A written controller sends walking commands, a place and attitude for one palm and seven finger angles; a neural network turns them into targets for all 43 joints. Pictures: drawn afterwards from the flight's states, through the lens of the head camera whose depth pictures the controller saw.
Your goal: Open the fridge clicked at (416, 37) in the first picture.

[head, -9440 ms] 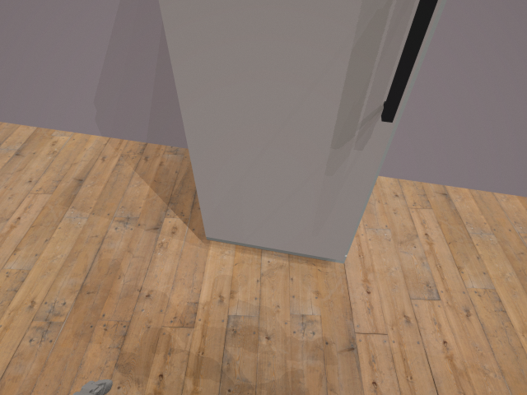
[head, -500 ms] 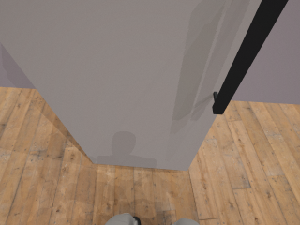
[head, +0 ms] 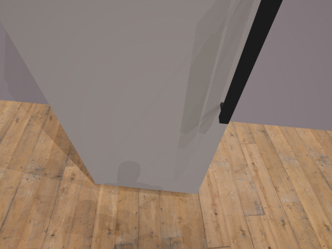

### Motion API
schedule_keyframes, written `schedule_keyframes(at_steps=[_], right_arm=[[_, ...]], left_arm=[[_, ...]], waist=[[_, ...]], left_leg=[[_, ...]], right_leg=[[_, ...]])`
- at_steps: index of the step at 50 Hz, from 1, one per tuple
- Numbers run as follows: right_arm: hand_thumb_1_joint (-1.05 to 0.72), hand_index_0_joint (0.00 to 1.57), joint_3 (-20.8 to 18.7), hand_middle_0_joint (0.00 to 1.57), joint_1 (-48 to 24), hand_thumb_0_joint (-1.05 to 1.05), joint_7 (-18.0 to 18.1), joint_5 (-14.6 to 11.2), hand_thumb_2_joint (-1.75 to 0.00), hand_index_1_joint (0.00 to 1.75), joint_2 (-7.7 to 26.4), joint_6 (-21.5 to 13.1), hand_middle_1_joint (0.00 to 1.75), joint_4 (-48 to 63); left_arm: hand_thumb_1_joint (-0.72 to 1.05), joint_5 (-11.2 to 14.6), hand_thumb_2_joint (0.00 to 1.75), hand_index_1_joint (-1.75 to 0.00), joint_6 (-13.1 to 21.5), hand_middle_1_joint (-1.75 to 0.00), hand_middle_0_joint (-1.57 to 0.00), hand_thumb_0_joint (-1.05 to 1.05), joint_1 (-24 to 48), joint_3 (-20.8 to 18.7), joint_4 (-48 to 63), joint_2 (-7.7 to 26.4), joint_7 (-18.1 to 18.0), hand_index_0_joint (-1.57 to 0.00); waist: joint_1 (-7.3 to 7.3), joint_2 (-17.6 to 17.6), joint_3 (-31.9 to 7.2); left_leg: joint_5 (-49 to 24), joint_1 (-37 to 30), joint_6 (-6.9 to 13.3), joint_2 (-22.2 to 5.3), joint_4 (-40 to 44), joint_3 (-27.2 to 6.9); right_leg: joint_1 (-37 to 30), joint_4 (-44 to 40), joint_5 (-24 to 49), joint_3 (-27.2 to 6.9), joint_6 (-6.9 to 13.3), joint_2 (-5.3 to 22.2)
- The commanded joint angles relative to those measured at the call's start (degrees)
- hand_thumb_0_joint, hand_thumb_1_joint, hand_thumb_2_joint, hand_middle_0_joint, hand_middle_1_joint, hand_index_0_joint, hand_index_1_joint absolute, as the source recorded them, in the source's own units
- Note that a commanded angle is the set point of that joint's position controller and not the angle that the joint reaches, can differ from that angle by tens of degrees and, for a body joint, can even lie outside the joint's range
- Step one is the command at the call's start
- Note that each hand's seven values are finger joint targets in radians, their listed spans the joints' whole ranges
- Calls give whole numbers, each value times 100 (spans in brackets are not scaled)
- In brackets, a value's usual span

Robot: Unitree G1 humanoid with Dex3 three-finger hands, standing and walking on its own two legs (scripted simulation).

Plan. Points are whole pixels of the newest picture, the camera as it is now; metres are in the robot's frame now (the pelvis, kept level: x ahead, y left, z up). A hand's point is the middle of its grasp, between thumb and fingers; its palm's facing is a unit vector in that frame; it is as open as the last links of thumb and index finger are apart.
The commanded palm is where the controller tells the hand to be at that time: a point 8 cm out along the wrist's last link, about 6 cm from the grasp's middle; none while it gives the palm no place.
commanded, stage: come to a stop and stand still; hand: right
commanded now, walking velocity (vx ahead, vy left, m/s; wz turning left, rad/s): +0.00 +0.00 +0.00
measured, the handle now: (245, 53) +0.47 -0.14 +0.24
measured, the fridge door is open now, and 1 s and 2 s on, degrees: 0 0 0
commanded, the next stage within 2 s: look again from close up in 0.94 s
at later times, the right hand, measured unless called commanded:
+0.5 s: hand out of the picture -0.04 -0.17 -0.18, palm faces +0.00 +0.99 -0.16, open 7.4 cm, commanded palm none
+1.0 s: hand out of the picture -0.01 -0.21 -0.18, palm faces +0.00 +0.98 -0.20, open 7.4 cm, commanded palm none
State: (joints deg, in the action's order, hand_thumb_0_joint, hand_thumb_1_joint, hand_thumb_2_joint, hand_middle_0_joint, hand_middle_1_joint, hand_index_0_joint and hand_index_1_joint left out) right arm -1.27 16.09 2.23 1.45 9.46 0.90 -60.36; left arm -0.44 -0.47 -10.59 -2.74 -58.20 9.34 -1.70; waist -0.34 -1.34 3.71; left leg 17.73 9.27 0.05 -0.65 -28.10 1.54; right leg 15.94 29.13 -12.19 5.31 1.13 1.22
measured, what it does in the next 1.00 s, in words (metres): stands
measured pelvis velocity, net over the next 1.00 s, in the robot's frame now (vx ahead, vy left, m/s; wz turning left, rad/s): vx -0.01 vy -0.03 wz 0.01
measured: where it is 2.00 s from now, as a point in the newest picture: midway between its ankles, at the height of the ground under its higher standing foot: outside the picture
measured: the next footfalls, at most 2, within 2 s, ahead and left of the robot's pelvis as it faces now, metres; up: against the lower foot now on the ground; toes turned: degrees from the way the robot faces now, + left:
none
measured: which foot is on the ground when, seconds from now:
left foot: down 0.00-1.00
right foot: down 0.00-1.00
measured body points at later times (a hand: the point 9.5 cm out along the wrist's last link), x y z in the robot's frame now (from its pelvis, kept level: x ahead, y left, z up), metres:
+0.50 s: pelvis -0.03 -0.01 +0.00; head -0.02 -0.01 +0.45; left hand -0.07 +0.20 -0.16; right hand -0.04 -0.22 -0.16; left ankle -0.03 +0.12 -0.74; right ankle +0.04 -0.10 -0.74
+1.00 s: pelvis -0.01 -0.03 +0.00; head +0.00 -0.04 +0.45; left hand +0.03 +0.21 -0.15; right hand -0.01 -0.26 -0.16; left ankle -0.03 +0.12 -0.74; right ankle +0.04 -0.10 -0.74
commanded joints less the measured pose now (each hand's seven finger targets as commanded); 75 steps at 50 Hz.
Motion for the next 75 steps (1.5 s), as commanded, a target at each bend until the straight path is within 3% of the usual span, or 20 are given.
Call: schedule_keyframes(at_steps=[1, 4, 7, 9, 12, 20, 21, 22, 23, 24, 27, 32, 33, 37, 42, 49, 59, 62, 75], right_arm=[[-90, 20, -47, 20, 136, 0, 28, -52, -90, 30, 659, -193, 30, 178], [-90, 20, 13, 20, 135, 0, 15, -50, -90, 30, 569, -154, 30, 104], [-90, 20, 8, 20, 278, 0, 9, -54, -90, 30, 550, -120, 30, 9], [-90, 20, 7, 20, 402, 0, 10, -53, -90, 30, 534, -119, 30, -60], [-90, 20, -1, 20, 501, 0, 4, -55, -90, 30, 499, -109, 30, -124], [-90, 20, 15, 20, 710, 0, 21, -54, -90, 30, 284, -143, 30, -215], [-90, 20, 132, 20, 831, 0, 204, 38, -90, 30, 391, -290, 30, -254], [-90, 20, 62, 20, 461, 0, 144, -24, -90, 30, 719, -321, 30, 48], [-90, 20, 6, 20, 303, 0, 101, -1, -90, 30, 687, -391, 30, 120], [-90, 20, 42, 20, 295, 0, 84, -38, -90, 30, 673, -387, 30, 93], [-90, 20, 69, 20, 459, 0, 65, -40, -90, 30, 411, -292, 30, 114], [-90, 20, 74, 20, 663, 0, 56, -20, -90, 30, 299, -218, 30, 168], [-90, 20, 72, 20, 667, 0, 54, -4, -90, 30, 320, -228, 30, 171], [-90, 20, 76, 20, 673, 0, 43, -14, -90, 30, 403, -236, 30, 200], [-90, 20, 59, 20, 615, 0, 20, -17, -90, 30, 581, -251, 30, 226], [-90, 20, 42, 20, 477, 0, -4, -6, -90, 30, 787, -267, 30, 218], [-90, 20, 46, 20, 294, 0, -30, -10, -90, 30, 953, -254, 30, 164], [-90, 20, 52, 20, 238, 0, -41, -19, -90, 30, 974, -233, 30, 141], [-90, 20, 28, 20, 7, 0, -40, -35, -90, 30, 1167, -254, 30, 108]], left_arm=[[90, -10, 90, -30, -12, -30, -20, 0, -297, -3, 11, 440, 35, -20], [90, -11, 90, -30, -14, -30, -20, 0, -461, 38, -241, 449, 57, -20], [90, -21, 90, -30, -10, -30, -20, 0, -576, 74, -415, 467, 66, -20], [90, -22, 90, -30, 4, -30, -20, 0, -617, 96, -489, 420, 60, -20], [90, -37, 90, -30, 1, -30, -20, 0, -755, 106, -561, 386, 50, -20], [90, -22, 90, -30, 73, -30, -20, 0, -1070, 112, -661, 273, 13, -20], [90, -37, 90, -30, 184, -30, -20, 0, -422, 183, -208, 486, 79, -20], [90, -46, 90, -30, 111, -30, -20, 0, -870, 176, -91, 239, 132, -20], [90, -119, 90, -30, 139, -30, -20, 0, -955, 182, -172, 191, 147, -20], [90, -89, 90, -30, 137, -30, -20, 0, -1186, 182, -168, 261, 136, -20], [90, -93, 90, -30, 135, -30, -20, 0, -1187, 142, -16, 409, 106, -20], [90, -77, 90, -30, 147, -30, -20, 0, -975, 110, 130, 560, 91, -20], [90, -79, 90, -30, 173, -30, -20, 0, -960, 107, 119, 550, 91, -20], [90, -56, 90, -30, 193, -30, -20, 0, -839, 97, 88, 658, 92, -20], [90, -50, 90, -30, 251, -30, -20, 0, -723, 93, 75, 791, 90, -20], [90, -30, 90, -30, 288, -30, -20, 0, -492, 77, 74, 934, 83, -20], [90, -22, 90, -30, 280, -30, -20, 0, -229, 84, 2, 1081, 83, -20], [90, -27, 90, -30, 264, -30, -20, 0, -175, 91, -33, 1113, 90, -20], [90, -19, 90, -30, 280, -30, -20, 0, -66, 118, -184, 1198, 82, -20]], waist=[[145, 1214, -271], [173, 834, 145], [134, 370, 341], [89, 93, 335], [69, 3, 401], [51, 49, 219], [-136, -236, 574], [270, -89, 192], [265, -438, 117], [328, -217, -67], [211, 18, -42], [46, 94, 214], [27, -17, 166], [5, 373, 237], [10, 92, 3], [33, 86, -240], [28, 89, -229], [24, 14, -138], [12, 208, -336]], left_leg=[[-1811, 434, 353, -1044, 873, -869], [-111, 968, 166, -761, 1224, -712], [615, 986, 88, -614, 1315, -672], [571, 863, 86, -593, 1321, -652], [693, 835, 77, -546, 1312, -617], [80, 609, 83, -516, 1114, -478], [-979, 826, 217, -695, 1036, -634], [942, 1122, 386, -854, 1187, -828], [483, 1189, 449, -876, 1046, -758], [812, 1091, 402, -672, 872, -608], [962, 1000, 343, -387, 442, -402], [621, 847, 247, -238, 119, -239], [362, 698, 237, -241, 65, -185], [238, 756, 222, -330, 246, -314], [-136, 653, 188, -399, 325, -334], [-505, 498, 160, -490, 503, -408], [-651, 412, 132, -547, 644, -406], [-465, 452, 125, -540, 681, -390], [-937, 207, 117, -608, 737, -443]], right_leg=[[-614, -413, 204, -402, -185, 319], [-843, -693, 198, -493, -131, 452], [-611, -950, -276, -595, -112, 458], [-503, -1047, -397, -629, -105, 457], [-301, -1153, -692, -674, -109, 450], [-279, -1228, -510, -769, -71, 523], [128, 26, 168, -489, -201, 469], [-51, -5, -671, -530, -153, 290], [-246, -16, -179, -564, -137, 250], [-258, -137, -362, -596, -70, 334], [167, -495, -956, -862, 74, 406], [558, -1065, -1517, -1191, 202, 591], [579, -1130, -1366, -1228, 232, 604], [399, -1177, -1234, -1153, 237, 590], [3, -1186, -742, -1040, 232, 598], [-353, -961, 17, -863, 211, 557], [-511, -928, 330, -798, 180, 580], [-474, -1065, 52, -851, 164, 598], [-730, -897, 936, -725, 147, 602]])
